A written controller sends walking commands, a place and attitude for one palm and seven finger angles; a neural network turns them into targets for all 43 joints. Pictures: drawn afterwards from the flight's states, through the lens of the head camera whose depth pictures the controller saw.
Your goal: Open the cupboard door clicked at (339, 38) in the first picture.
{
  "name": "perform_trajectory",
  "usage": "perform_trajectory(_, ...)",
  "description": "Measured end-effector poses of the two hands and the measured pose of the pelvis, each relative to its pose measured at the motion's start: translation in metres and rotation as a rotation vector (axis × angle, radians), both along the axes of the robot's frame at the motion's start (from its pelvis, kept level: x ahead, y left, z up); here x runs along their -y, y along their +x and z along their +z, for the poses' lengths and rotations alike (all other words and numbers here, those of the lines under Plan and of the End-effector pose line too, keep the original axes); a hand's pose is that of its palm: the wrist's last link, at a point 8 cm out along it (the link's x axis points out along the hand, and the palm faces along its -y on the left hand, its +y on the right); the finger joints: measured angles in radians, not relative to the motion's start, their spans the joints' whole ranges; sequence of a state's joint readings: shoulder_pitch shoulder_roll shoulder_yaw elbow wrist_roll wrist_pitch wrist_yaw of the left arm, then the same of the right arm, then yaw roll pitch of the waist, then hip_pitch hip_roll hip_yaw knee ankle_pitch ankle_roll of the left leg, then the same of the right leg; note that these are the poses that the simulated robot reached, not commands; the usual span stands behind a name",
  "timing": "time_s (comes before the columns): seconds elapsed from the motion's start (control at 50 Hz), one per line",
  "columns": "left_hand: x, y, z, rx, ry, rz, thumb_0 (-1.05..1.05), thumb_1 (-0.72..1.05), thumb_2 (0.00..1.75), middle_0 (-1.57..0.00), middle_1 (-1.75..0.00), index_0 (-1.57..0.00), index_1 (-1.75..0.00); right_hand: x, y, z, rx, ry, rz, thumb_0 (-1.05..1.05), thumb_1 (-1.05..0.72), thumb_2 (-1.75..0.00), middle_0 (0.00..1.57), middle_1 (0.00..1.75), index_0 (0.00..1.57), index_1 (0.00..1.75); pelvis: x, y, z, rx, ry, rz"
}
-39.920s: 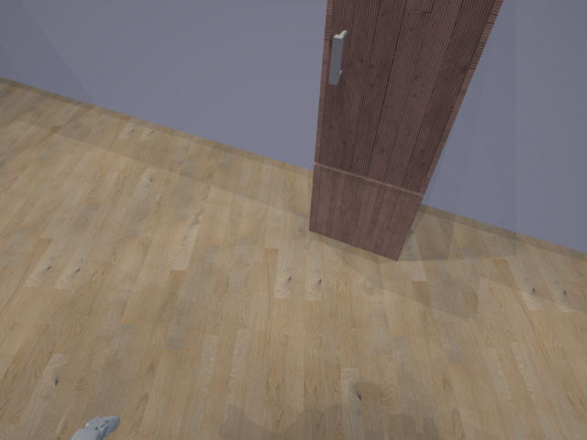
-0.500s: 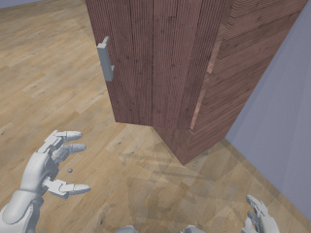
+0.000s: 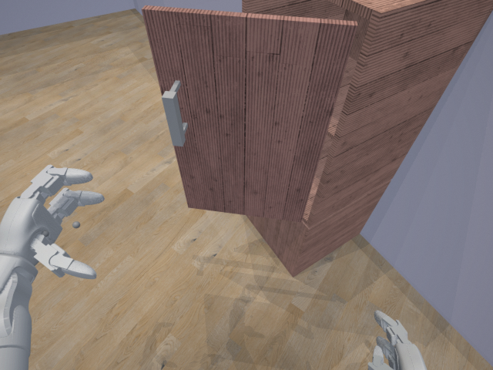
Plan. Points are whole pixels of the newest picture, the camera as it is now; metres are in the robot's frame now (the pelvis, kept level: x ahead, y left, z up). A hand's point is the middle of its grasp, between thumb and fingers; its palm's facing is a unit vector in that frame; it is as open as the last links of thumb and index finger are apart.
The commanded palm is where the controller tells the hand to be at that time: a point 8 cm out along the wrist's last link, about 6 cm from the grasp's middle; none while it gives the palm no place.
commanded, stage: raise the hand with hooked fingers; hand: left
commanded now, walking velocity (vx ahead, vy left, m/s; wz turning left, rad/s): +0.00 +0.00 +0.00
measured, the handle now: (177, 114) +0.59 +0.20 +0.08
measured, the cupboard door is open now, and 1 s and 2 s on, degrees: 49 49 49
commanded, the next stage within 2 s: move the hooked fingers beside the handle in 0.52 s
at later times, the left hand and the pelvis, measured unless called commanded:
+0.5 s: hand (82, 224) +0.29 +0.27 +0.10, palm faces -0.03 -1.00 -0.05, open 14.0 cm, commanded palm +0.26 +0.32 +0.10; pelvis -0.01 +0.00 +0.00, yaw -1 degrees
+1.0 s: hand (101, 191) +0.35 +0.26 +0.10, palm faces -0.05 -1.00 -0.02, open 14.0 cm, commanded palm +0.33 +0.32 +0.09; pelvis -0.01 +0.00 +0.00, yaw -1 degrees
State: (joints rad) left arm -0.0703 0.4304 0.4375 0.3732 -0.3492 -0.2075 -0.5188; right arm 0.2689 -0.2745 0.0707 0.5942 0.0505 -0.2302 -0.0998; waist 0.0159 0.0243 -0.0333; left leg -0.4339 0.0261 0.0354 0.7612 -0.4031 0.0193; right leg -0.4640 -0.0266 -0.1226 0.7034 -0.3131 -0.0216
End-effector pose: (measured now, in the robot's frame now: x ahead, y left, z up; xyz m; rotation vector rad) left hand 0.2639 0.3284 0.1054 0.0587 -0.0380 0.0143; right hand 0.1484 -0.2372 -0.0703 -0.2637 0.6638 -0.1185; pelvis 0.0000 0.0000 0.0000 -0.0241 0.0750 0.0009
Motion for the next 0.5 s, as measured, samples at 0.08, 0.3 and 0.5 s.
perform_trajectory(0.08, -0.003, 0.011, 0.004, -0.036, -0.003, -0.027, -0.01, -0.50, 0.30, -0.30, -1.19, -0.30, -1.20, 0.008, -0.009, 0.000, -0.019, -0.008, -0.028, 0.01, -0.90, -0.90, 0.21, 0.30, 0.20, 0.30, 0.000, 0.000, 0.002, 0.001, 0.002, -0.003)
perform_trajectory(0.3, 0.007, 0.009, -0.007, -0.045, -0.028, -0.033, -0.01, -0.50, 0.30, -0.30, -1.20, -0.30, -1.20, 0.020, -0.022, 0.005, -0.025, -0.025, -0.056, 0.01, -0.91, -0.90, 0.20, 0.30, 0.20, 0.30, 0.000, -0.002, 0.004, -0.002, 0.011, -0.022)
perform_trajectory(0.5, 0.007, 0.004, 0.000, -0.040, -0.007, -0.041, -0.01, -0.50, 0.30, -0.30, -1.20, -0.30, -1.20, 0.012, -0.018, 0.004, -0.007, -0.004, -0.044, 0.01, -0.91, -0.90, 0.20, 0.30, 0.20, 0.30, 0.000, -0.005, 0.004, 0.011, 0.010, -0.016)
